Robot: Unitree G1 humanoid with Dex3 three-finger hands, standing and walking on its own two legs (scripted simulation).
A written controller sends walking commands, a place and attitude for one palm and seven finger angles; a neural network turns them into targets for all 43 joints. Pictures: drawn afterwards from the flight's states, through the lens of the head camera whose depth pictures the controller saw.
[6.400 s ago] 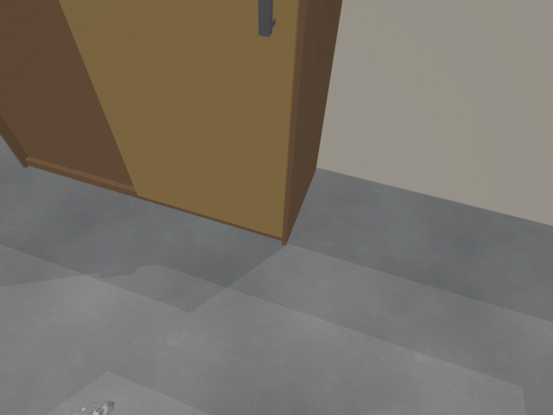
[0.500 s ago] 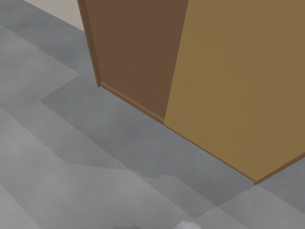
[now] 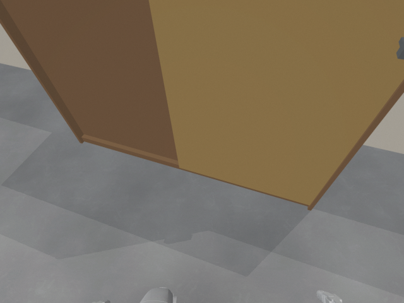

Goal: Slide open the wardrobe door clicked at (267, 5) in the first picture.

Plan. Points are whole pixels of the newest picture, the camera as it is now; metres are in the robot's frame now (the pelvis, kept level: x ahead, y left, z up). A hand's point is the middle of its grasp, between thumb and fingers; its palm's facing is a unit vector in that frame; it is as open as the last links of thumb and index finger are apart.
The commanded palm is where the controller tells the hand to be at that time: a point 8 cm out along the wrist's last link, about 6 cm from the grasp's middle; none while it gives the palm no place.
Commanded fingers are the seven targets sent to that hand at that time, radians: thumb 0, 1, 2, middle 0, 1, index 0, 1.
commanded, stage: turn to face it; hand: right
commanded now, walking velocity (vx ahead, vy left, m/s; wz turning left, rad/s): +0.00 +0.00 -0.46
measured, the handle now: out of the picture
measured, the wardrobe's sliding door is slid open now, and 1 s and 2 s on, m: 0.00 0.00 0.00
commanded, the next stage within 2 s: take the last steps up to it in 0.36 s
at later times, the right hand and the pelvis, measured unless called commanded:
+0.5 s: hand out of the picture -0.03 -0.16 -0.16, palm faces +0.27 +0.93 -0.26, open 7.4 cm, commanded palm none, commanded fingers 0.00 -0.90 -0.90 0.20 0.30 0.20 0.30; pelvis -0.02 +0.04 +0.00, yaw -14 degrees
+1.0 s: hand out of the picture +0.06 -0.22 -0.16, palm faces +0.32 +0.92 -0.20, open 7.4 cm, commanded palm none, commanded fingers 0.00 -0.90 -0.90 0.20 0.30 0.20 0.30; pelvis +0.05 -0.02 +0.00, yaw -19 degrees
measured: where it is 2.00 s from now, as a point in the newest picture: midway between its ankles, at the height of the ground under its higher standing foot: (231, 299)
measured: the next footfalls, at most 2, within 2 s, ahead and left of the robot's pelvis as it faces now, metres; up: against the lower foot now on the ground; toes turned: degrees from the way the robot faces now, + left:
left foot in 0.16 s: +0.05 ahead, +0.15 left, +0.00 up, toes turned -3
right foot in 0.58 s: -0.04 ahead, -0.09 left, +0.00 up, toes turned -20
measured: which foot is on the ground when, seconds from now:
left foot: up 0.00-0.14, down 0.16-0.58, up 0.60-1.00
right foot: down 0.00-0.16, up 0.18-0.56, down 0.58-1.00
